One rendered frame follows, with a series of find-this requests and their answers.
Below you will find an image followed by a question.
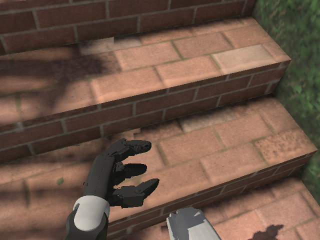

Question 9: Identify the left robot hand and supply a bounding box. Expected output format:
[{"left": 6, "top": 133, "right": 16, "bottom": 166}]
[{"left": 83, "top": 138, "right": 160, "bottom": 209}]

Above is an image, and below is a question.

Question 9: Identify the right robot thigh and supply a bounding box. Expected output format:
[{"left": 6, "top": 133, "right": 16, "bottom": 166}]
[{"left": 166, "top": 207, "right": 222, "bottom": 240}]

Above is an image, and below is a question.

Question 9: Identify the robot left forearm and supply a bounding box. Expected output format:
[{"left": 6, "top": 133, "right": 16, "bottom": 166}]
[{"left": 63, "top": 195, "right": 110, "bottom": 240}]

